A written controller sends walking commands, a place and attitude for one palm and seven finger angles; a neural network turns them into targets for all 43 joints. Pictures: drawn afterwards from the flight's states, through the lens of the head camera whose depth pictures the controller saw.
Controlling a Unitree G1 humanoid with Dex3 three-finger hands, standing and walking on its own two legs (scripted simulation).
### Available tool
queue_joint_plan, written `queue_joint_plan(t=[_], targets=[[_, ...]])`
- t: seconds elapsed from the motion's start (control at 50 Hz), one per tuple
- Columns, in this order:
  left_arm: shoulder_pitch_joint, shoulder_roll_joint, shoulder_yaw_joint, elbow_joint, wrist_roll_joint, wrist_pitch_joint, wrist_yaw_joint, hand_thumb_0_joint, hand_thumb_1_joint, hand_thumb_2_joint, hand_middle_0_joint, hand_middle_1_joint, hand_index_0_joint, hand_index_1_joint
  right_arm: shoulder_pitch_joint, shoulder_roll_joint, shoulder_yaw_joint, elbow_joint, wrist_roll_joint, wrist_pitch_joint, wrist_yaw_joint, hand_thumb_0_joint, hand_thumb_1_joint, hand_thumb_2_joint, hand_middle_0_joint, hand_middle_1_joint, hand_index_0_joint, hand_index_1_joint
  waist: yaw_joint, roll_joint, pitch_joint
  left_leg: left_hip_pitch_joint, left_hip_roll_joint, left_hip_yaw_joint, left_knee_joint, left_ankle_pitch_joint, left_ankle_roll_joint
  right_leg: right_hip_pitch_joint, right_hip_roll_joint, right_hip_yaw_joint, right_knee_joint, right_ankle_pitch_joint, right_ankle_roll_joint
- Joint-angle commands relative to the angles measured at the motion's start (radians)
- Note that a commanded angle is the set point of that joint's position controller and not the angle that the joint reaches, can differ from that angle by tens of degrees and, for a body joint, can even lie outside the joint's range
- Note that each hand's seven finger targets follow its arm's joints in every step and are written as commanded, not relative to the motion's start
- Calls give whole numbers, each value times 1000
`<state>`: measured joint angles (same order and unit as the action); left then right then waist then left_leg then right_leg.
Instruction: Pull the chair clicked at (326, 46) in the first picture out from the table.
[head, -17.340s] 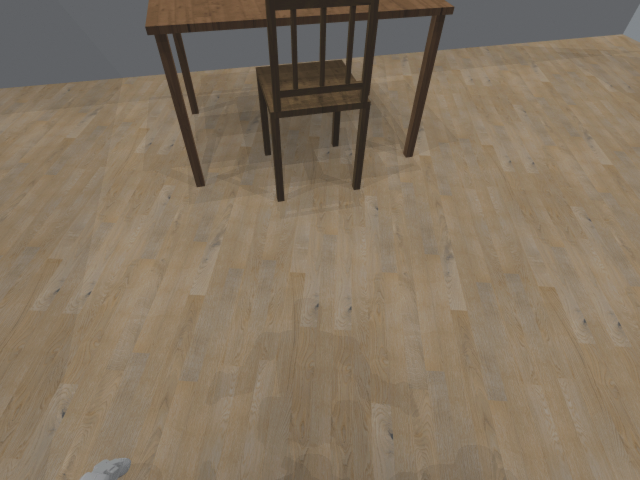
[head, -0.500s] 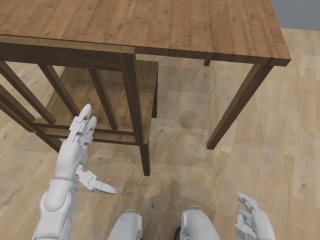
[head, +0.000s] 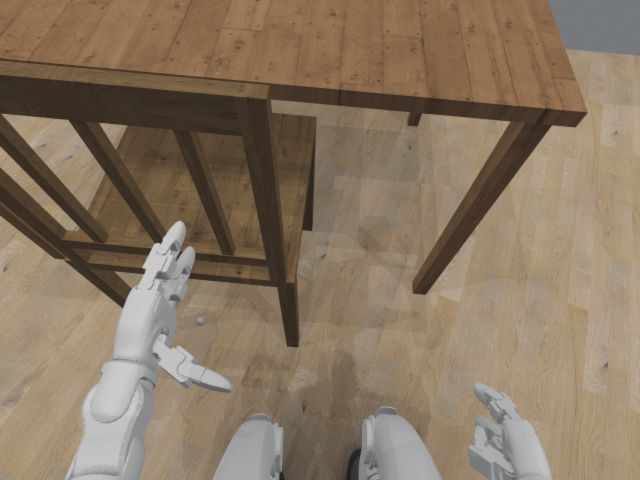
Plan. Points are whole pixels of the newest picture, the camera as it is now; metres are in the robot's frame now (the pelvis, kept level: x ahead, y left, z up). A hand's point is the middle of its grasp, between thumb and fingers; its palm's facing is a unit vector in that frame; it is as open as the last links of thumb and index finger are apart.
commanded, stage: aim the fingers beside a spindle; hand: left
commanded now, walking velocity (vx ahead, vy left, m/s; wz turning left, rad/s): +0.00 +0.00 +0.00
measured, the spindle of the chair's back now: (132, 194) +0.46 +0.26 +0.03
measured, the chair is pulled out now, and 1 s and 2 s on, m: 0.00 0.00 0.00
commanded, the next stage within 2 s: none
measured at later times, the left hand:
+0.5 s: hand (196, 313) +0.30 +0.15 +0.05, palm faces -0.09 -0.99 -0.06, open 16.9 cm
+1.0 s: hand (212, 328) +0.29 +0.14 +0.00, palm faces -0.13 -0.99 +0.01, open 16.9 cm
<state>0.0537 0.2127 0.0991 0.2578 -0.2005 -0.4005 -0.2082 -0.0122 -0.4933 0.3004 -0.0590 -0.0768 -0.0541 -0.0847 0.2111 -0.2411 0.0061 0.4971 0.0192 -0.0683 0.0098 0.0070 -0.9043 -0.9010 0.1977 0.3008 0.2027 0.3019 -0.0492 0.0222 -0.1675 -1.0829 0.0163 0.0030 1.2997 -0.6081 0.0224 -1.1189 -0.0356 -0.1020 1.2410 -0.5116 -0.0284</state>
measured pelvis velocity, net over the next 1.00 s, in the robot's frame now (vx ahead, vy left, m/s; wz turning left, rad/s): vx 0.00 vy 0.00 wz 0.00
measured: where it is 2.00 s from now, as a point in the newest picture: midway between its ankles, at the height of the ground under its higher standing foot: outside the picture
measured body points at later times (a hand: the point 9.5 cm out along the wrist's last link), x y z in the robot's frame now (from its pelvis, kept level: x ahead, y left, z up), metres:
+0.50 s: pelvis +0.00 +0.00 +0.00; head +0.10 +0.01 +0.44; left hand +0.30 +0.20 +0.05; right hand +0.17 -0.23 -0.09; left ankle +0.00 +0.10 -0.62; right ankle +0.04 -0.11 -0.62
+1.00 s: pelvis +0.00 +0.00 +0.00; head +0.11 +0.01 +0.43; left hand +0.29 +0.19 +0.00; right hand +0.16 -0.25 -0.09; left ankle +0.00 +0.10 -0.62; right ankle +0.04 -0.11 -0.62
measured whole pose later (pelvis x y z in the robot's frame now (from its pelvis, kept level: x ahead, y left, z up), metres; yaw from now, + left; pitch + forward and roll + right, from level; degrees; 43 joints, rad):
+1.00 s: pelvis +0.00 +0.00 +0.00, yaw +0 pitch +22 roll -2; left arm 0.06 0.20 0.07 0.24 -0.19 -0.38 -0.20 -0.01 -0.49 0.30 -0.06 -0.08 -0.05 -0.08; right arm 0.20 -0.24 0.01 0.49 0.02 -0.07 0.00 0.01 -0.90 -0.90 0.20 0.30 0.20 0.30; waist -0.06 0.02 -0.16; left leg -1.10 0.02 0.00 1.31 -0.61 0.02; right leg -1.13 -0.03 -0.10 1.25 -0.51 -0.03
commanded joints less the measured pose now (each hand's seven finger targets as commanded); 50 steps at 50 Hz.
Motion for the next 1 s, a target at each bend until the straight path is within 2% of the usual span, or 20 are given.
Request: queue_joint_plan(t=[0.0, 0.1, 0.14, 0.2, 0.26, 0.3, 0.34, 0.38, 0.42, 0.46, 0.54, 0.6, 0.64, 0.7, 0.76, 0.8, 0.86, 0.92, 0.94, 0.98], targets=[[-107, 119, 31, -437, -23, -148, 16, 0, -500, 300, -60, -80, -60, -80, 12, -125, -60, -131, -6, -70, -15, 0, -900, -900, 200, 300, 200, 300, 12, 77, -454, 281, -18, -47, -202, 470, -1, 351, 26, 65, -143, 338, 1], [-41, 71, 22, -150, 15, -88, 36, 0, -500, 300, -60, -80, -60, -80, 9, -139, -56, -101, -5, -52, -7, 0, -900, -900, 200, 300, 200, 300, -19, -39, -230, 100, -27, -49, -195, 261, -2, 260, 32, 55, -158, 173, 7], [-42, 66, 22, -66, 18, -60, 17, 0, -500, 300, -60, -80, -60, -80, 7, -150, -58, -107, 2, -41, -7, 0, -900, -900, 200, 300, 200, 300, -18, -72, -198, 65, -31, -45, -191, 208, 1, 240, 33, 61, -169, 119, 4], [-109, 73, 11, -168, 6, -69, -12, 0, -500, 300, -60, -80, -60, -80, -4, -149, -60, -136, 6, -41, -9, 0, -900, -900, 200, 300, 200, 300, 1, -4, -294, 112, -34, -42, -193, 244, 1, 271, 27, 68, -154, 156, -2], [-168, 119, 24, -405, -11, -125, -3, 0, -500, 300, -60, -80, -60, -80, -6, -139, -65, -150, -2, -57, -16, 0, -900, -900, 200, 300, 200, 300, 20, 81, -461, 243, -24, -50, -196, 365, 0, 314, 25, 70, -138, 242, -4], [-141, 133, 28, -496, -14, -157, 22, 0, -500, 300, -60, -80, -60, -80, 3, -130, -63, -141, -6, -70, -18, 0, -900, -900, 200, 300, 200, 300, 20, 99, -498, 309, -18, -58, -202, 453, -6, 326, 26, 64, -133, 292, -4], [-106, 132, 25, -474, 0, -158, 52, 0, -500, 300, -60, -80, -60, -80, 9, -129, -60, -125, -11, -74, -17, 0, -900, -900, 200, 300, 200, 300, 8, 103, -456, 311, -12, -72, -207, 476, -11, 284, 29, 50, -127, 283, -4], [-85, 90, 4, -337, 17, -128, 68, 0, -500, 300, -60, -80, -60, -80, 8, -130, -57, -103, -13, -64, -11, 0, -900, -900, 200, 300, 200, 300, -22, 30, -336, 225, -14, -69, -198, 381, -7, 246, 33, 42, -138, 232, 4], [-27, 76, 18, -165, 35, -84, 67, 0, -500, 300, -60, -80, -60, -80, 7, -141, -57, -101, -8, -49, -7, 0, -900, -900, 200, 300, 200, 300, -20, -45, -232, 110, -22, -61, -197, 254, -5, 235, 34, 45, -150, 150, 5], [5, 25, -21, -68, 39, -39, 41, 0, -500, 300, -60, -80, -60, -80, 3, -146, -56, -117, 0, -36, -1, 0, -900, -900, 200, 300, 200, 300, -15, -74, -204, 76, -31, -50, -197, 220, -3, 235, 32, 49, -160, 131, 4], [-79, 72, 4, -186, 11, -43, 6, 0, -500, 300, -60, -80, -60, -80, -7, -149, -59, -156, 7, -28, -9, 0, -900, -900, 200, 300, 200, 300, 5, -41, -306, 101, -33, -46, -196, 240, 3, 293, 27, 66, -156, 155, -1], [-150, 139, 46, -465, -7, -133, 27, 0, -500, 300, -60, -80, -60, -80, -6, -126, -61, -162, -3, -46, -17, 0, -900, -900, 200, 300, 200, 300, 29, 63, -471, 236, -26, -43, -201, 383, 1, 361, 24, 75, -141, 272, -3], [-106, 177, 74, -555, -10, -175, 60, 0, -500, 300, -60, -80, -60, -80, 4, -120, -60, -146, -10, -61, -21, 0, -900, -900, 200, 300, 200, 300, 35, 101, -504, 292, -22, -48, -205, 461, -6, 361, 30, 72, -133, 313, -6], [-64, 114, 29, -408, 13, -167, 79, 0, -500, 300, -60, -80, -60, -80, 3, -120, -55, -108, -13, -63, -14, 0, -900, -900, 200, 300, 200, 300, -9, 68, -362, 238, -18, -59, -204, 402, -8, 289, 32, 55, -145, 260, 0], [-25, 36, -28, -87, 37, -82, 45, 0, -500, 300, -60, -80, -60, -80, 9, -143, -51, -89, -2, -45, -7, 0, -900, -900, 200, 300, 200, 300, -51, -58, -157, 75, -25, -58, -191, 196, -2, 198, 37, 50, -174, 103, 7], [-89, 3, -69, -6, 30, -33, 5, 0, -500, 300, -60, -80, -60, -80, 3, -158, -48, -104, 15, -36, -8, 0, -900, -900, 200, 300, 200, 300, -51, -84, -126, 34, -36, -52, -191, 110, 2, 190, 31, 65, -193, 20, 5], [-121, 63, -9, -84, 5, -27, -29, 0, -500, 300, -60, -80, -60, -80, 5, -162, -58, -135, 16, -34, -16, 0, -900, -900, 200, 300, 200, 300, -11, -47, -283, 78, -38, -41, -182, 184, 8, 270, 24, 80, -179, 95, 0], [-217, 170, 77, -401, -18, -113, -2, 0, -500, 300, -60, -80, -60, -80, -10, -136, -63, -158, 2, -53, -28, 0, -900, -900, 200, 300, 200, 300, 32, 58, -501, 205, -32, -33, -187, 353, 7, 389, 19, 95, -151, 262, 0], [-220, 227, 120, -489, -22, -145, 24, 0, -500, 300, -60, -80, -60, -80, -2, -134, -58, -151, -4, -60, -30, 0, -900, -900, 200, 300, 200, 300, 47, 115, -539, 248, -29, -41, -197, 410, -1, 394, 23, 87, -134, 296, -6], [-132, 195, 107, -537, -21, -175, 64, 0, -500, 300, -60, -80, -60, -80, 9, -112, -53, -133, -8, -70, -26, 0, -900, -900, 200, 300, 200, 300, 43, 138, -535, 322, -23, -41, -214, 498, -11, 376, 24, 74, -135, 340, -7]])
